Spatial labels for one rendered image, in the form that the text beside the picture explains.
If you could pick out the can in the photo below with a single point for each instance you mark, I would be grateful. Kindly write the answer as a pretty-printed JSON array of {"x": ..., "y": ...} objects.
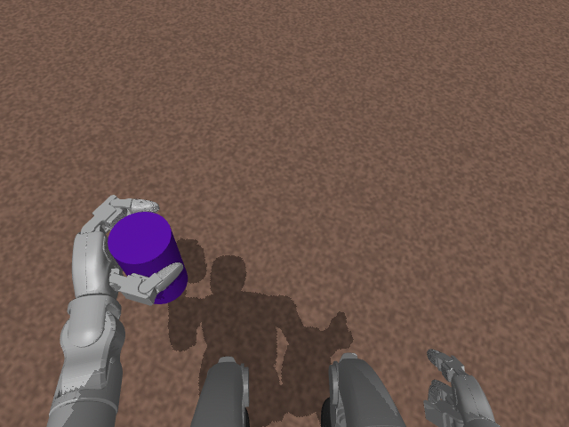
[{"x": 143, "y": 243}]

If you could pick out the right robot hand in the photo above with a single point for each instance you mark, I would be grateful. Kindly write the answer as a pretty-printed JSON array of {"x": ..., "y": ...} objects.
[{"x": 463, "y": 402}]

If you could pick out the left robot hand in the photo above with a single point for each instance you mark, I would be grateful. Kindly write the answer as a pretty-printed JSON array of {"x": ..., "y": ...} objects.
[{"x": 95, "y": 270}]

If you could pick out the left robot arm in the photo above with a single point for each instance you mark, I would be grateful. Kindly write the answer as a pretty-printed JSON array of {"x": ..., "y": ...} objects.
[{"x": 88, "y": 390}]

